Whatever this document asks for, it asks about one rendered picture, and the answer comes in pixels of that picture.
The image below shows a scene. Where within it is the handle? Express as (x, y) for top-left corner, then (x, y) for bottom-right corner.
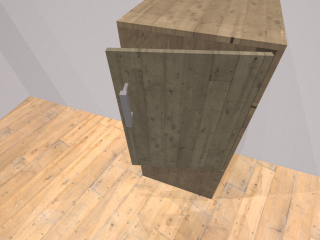
(119, 83), (134, 128)

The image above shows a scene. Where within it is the cupboard door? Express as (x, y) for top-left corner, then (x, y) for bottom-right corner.
(105, 47), (274, 171)

